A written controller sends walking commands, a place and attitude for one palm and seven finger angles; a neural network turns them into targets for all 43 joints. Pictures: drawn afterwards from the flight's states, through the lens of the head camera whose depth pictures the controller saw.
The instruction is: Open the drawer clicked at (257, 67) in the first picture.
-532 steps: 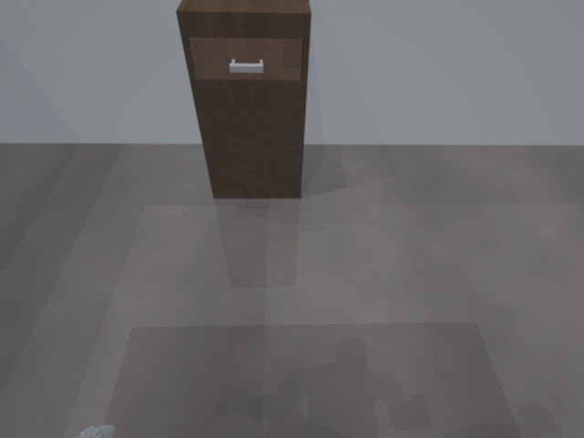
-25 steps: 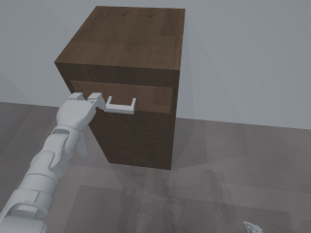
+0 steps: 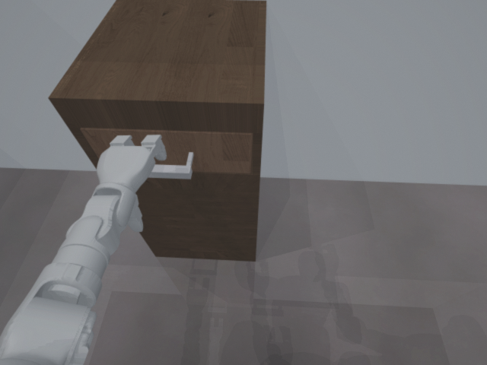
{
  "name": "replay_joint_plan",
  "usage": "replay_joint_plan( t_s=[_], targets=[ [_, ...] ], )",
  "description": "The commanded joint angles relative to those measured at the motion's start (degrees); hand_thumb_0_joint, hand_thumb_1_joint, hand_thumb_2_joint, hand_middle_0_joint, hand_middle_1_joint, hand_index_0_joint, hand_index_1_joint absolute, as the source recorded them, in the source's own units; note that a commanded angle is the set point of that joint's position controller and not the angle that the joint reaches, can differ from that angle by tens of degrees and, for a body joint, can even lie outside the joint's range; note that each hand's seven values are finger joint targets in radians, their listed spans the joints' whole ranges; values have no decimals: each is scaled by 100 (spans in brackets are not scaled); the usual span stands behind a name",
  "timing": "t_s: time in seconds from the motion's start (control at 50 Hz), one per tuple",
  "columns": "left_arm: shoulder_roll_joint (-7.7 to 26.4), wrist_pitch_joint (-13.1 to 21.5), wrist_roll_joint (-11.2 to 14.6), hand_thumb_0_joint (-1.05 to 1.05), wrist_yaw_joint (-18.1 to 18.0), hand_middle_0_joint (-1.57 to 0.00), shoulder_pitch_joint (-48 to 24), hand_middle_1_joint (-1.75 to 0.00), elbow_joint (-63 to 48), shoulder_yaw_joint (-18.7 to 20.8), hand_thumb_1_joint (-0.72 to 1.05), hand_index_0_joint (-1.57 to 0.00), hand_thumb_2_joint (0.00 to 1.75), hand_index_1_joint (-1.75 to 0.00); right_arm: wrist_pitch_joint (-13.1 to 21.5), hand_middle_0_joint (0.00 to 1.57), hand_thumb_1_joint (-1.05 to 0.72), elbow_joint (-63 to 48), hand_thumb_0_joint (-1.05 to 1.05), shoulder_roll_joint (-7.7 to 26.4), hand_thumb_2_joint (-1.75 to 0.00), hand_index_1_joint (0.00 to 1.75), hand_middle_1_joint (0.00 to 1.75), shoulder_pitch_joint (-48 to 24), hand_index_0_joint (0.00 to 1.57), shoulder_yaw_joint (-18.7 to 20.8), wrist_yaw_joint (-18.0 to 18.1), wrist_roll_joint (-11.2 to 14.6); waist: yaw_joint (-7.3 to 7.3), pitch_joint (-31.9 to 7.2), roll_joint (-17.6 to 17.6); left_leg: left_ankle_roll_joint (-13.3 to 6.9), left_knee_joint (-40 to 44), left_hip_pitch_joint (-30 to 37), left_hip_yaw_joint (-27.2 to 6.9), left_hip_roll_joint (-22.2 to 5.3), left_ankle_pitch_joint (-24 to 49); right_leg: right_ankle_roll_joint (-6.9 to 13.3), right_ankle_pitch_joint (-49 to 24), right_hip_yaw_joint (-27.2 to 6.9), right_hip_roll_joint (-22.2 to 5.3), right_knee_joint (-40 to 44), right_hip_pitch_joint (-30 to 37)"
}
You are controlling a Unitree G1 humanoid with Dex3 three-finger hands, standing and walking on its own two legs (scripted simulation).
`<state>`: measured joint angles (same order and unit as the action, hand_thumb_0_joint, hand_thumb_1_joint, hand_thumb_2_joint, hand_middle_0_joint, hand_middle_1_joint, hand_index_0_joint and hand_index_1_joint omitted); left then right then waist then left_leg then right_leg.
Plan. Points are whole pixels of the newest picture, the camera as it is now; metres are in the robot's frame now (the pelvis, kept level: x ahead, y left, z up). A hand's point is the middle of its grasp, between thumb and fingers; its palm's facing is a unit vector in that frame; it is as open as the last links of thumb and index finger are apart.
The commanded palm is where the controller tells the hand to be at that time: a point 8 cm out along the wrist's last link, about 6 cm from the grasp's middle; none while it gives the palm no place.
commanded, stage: move the hooked fingers above the handle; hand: left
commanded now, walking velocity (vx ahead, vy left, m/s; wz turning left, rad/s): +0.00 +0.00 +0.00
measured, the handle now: (168, 163) +0.54 +0.19 -0.06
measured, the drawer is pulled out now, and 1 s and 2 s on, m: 0.00 0.00 0.00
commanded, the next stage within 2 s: lower the fingers behind the handle in 1.20 s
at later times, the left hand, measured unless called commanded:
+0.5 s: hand (160, 169) +0.48 +0.18 +0.00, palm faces -0.07 -0.03 -1.00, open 13.8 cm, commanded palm +0.48 +0.19 +0.05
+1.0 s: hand (155, 166) +0.49 +0.19 -0.01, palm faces -0.07 -0.05 -1.00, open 13.8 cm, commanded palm +0.49 +0.19 +0.05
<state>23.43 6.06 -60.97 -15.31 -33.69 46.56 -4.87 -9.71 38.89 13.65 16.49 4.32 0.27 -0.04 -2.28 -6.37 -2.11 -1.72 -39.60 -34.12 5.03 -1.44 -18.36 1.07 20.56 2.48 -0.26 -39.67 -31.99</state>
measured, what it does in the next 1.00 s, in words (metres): stands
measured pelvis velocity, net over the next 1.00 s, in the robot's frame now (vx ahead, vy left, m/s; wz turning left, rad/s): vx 0.00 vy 0.01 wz -0.01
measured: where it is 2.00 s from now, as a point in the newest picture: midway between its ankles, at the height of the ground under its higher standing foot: outside the picture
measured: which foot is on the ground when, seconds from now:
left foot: down 0.00-1.00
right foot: down 0.00-1.00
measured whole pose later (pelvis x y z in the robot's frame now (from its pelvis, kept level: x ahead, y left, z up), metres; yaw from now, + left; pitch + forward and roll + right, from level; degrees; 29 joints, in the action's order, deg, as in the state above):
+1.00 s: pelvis +0.00 +0.01 -0.02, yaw +0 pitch +21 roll -2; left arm 26.7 5.6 -63.1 -19.4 -49.1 63.1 -3.3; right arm -7.9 41.5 13.8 21.9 3.9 0.5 -1.7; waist -8.2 -8.6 -2.6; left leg -2.1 -48.9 -48.6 3.9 -2.7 -21.7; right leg 0.8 22.6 3.3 0.6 -46.3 -45.1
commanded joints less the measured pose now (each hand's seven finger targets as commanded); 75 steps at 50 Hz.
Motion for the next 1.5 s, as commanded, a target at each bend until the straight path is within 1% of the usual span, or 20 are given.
replay_joint_plan(
  t_s=[0.0, 0.12, 0.22, 0.26, 0.32, 0.42, 0.44, 0.48, 0.52, 0.56, 0.62, 0.68, 0.84, 0.94, 1.0, 1.04, 1.08, 1.24, 1.38, 1.48],
  targets=[
    [1150, 4, -38, 0, -342, -30, -2423, -120, -777, 400, -50, -30, 30, -120, 103, 20, -90, -477, 0, 856, -90, 30, 30, 378, 20, 278, 80, -28, -82, -1951, 178, -114, 93, 1327, -321, 248, 2073, 134, -2046, -128, 281, 317, 406],
    [1393, -26, -170, 0, -579, -30, -3139, -120, -493, 513, -50, -30, 30, -120, 145, 20, -90, -378, 0, 884, -90, 30, 30, 559, 20, 293, 103, -72, -264, -2202, 88, -122, -111, 1133, -327, 257, 1847, 113, -1900, -166, 287, 196, 181],
    [1156, -121, -165, 0, -616, -30, -3526, -120, -107, 296, -50, -30, 30, -120, 199, 20, -90, -277, 0, 887, -90, 30, 30, 750, 20, 309, 87, -88, -426, -2291, -7, -123, -259, 1027, -350, 253, 1805, 103, -1873, -149, 311, 114, -49],
    [1362, -148, -204, 0, -610, -30, -3498, -120, 139, 449, -50, -30, 30, -120, 203, 20, -90, -258, 0, 923, -90, 30, 30, 824, 20, 307, 97, -94, -419, -2380, 12, -127, -319, 936, -363, 259, 1804, 104, -1866, -157, 323, 62, -70],
    [1093, -179, -204, 0, -590, -30, -3832, -120, 305, 177, -50, -30, 30, -120, 236, 20, -90, -198, 0, 919, -90, 30, 30, 925, 20, 307, 97, -101, -590, -2278, -29, -135, -406, 837, -368, 249, 1651, 93, -1729, -157, 329, 55, -323],
    [1504, -211, -269, 0, -670, -30, -4141, -120, 688, 424, -50, -30, 30, -120, 305, 20, -90, -161, 0, 961, -90, 30, 30, 1130, 20, 266, 131, -130, -632, -2477, -129, -153, -571, 493, -386, 264, 1531, 95, -1635, -162, 342, -112, -449],
    [1680, -239, -277, 0, -691, -30, -4245, -120, 824, 550, -50, -30, 30, -120, 305, 20, -90, -128, 0, 994, -90, 30, 30, 1167, 20, 244, 141, -141, -689, -2433, 29, -156, -597, 354, -417, 250, 1525, 87, -1636, -141, 341, -148, -447],
    [1529, -298, -321, 0, -723, -30, -4394, -120, 958, 377, -50, -30, 30, -120, 333, 20, -90, -131, 0, 996, -90, 30, 30, 1228, 20, 244, 138, -146, -756, -2460, -189, -145, -675, 316, -416, 248, 1457, 83, -1519, -134, 354, -205, -701],
    [1896, -312, -343, 0, -741, -30, -4459, -120, 838, 648, -50, -30, 30, -120, 344, 20, -90, -133, 0, 1035, -90, 30, 30, 1308, 20, 249, 141, -167, -671, -2829, -279, -140, -732, 399, -416, 225, 1614, 86, -1636, -141, 361, -290, -576],
    [1737, -288, -317, 0, -698, -30, -4393, -120, 639, 576, -50, -30, 30, -120, 339, 20, -90, -179, 0, 1014, -90, 30, 30, 1362, 20, 274, 122, -195, -609, -3236, -553, -119, -792, 684, -436, 209, 2000, 98, -1878, -132, 384, -362, -532],
    [1746, -368, -279, 0, -647, -30, -4114, -120, 845, 615, -50, -30, 30, -120, 284, 20, -90, -150, 0, 1030, -90, 30, 30, 1407, 20, 259, 112, -175, -599, -2914, -256, -124, -759, 541, -414, 171, 1973, 85, -1873, -98, 411, -289, -486],
    [2127, -363, -250, 0, -579, -30, -3998, -120, 833, 839, -50, -30, 30, -120, 240, 20, -90, -128, 0, 1080, -90, 30, 30, 1399, 20, 224, 146, -148, -537, -2871, -145, -145, -682, 322, -364, 189, 1814, 64, -1928, -155, 377, -212, -236],
    [1596, 15, -159, 0, -537, -30, -4319, -120, 379, 457, -50, -30, 30, -120, 257, 20, -90, -2, 0, 1029, -90, 30, 30, 1448, 20, 294, 166, -164, -732, -2713, -331, -122, -643, 850, -500, 123, 1901, 95, -1613, -79, 393, -125, -698],
    [1339, -57, -175, 0, -688, -30, -4181, -120, 576, 357, -50, -30, 30, -120, 219, 20, -90, 29, 0, 1018, -90, 30, 30, 1406, 20, 293, 103, -193, -738, -2634, -370, -82, -686, 975, -561, 112, 2155, 111, -1654, -12, 413, -181, -894],
    [1457, -228, -221, 0, -753, -30, -4267, -120, 696, 395, -50, -30, 30, -120, 193, 20, -90, 3, 0, 1047, -90, 30, 30, 1376, 20, 273, 84, -179, -734, -2552, -413, -79, -660, 903, -529, 120, 2069, 108, -1641, -5, 409, -177, -886],
    [1548, -270, -222, 0, -729, -30, -4228, -120, 603, 513, -50, -30, 30, -120, 176, 20, -90, -61, 0, 1036, -90, 30, 30, 1345, 20, 280, 85, -183, -670, -2860, -303, -89, -719, 1004, -531, 128, 2318, 110, -1866, -22, 414, -233, -700],
    [1427, -296, -231, 0, -684, -30, -4187, -120, 528, 413, -50, -30, 30, -120, 158, 20, -90, -84, 0, 1009, -90, 30, 30, 1341, 20, 284, 80, -172, -651, -2879, -482, -70, -732, 1117, -522, 119, 2511, 105, -1981, -18, 413, -246, -704],
    [1065, -226, -185, 0, -637, -30, -4054, -120, 205, 274, -50, -30, 30, -120, 126, 20, -90, -171, 0, 951, -90, 30, 30, 1246, 20, 312, 52, -195, -634, -2850, -408, -66, -750, 1362, -602, 66, 2762, 105, -1962, 12, 419, -253, -789],
    [1328, -404, -273, 0, -801, -30, -3713, -120, 623, 490, -50, -30, 30, -120, 104, 20, -90, -148, 0, 973, -90, 30, 30, 1197, 20, 271, 68, -186, -570, -2654, -101, -97, -720, 793, -444, 144, 2315, 97, -2057, -41, 401, -251, -513],
    [1294, -331, -280, 0, -746, -30, -4028, -120, 673, 332, -50, -30, 30, -120, 169, 20, -90, -138, 0, 958, -90, 30, 30, 1208, 20, 248, 135, -154, -725, -2459, -154, -126, -742, 506, -421, 173, 1808, 84, -1793, -104, 372, -230, -646]
  ],
)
